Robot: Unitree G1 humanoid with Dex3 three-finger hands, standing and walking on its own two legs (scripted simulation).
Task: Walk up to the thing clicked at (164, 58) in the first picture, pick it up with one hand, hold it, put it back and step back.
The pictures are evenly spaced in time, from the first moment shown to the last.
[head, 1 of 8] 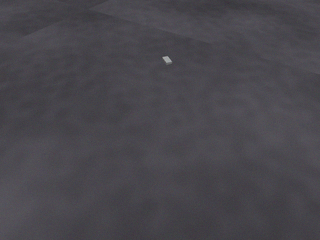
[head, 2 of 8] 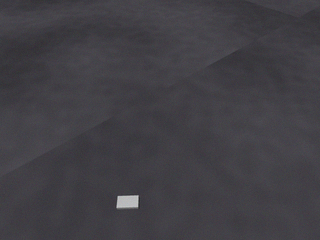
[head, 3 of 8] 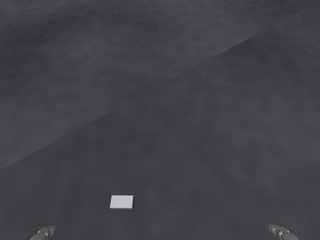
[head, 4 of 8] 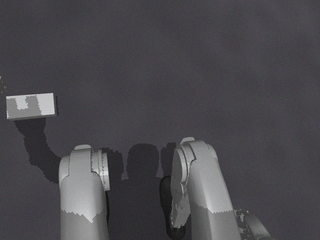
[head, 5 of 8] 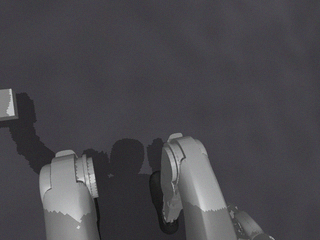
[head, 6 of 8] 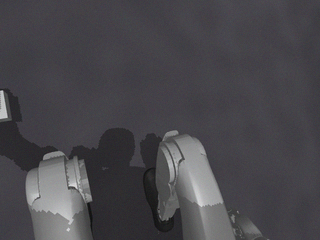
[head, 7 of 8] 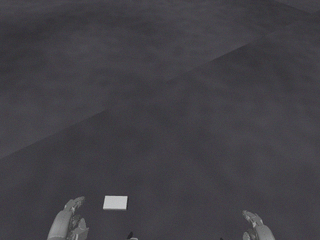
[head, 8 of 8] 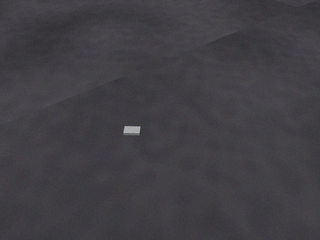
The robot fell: no
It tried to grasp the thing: yes
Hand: left
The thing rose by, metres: 0.68
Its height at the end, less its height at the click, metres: +0.00
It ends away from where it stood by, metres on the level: 0.02
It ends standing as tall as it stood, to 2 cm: yes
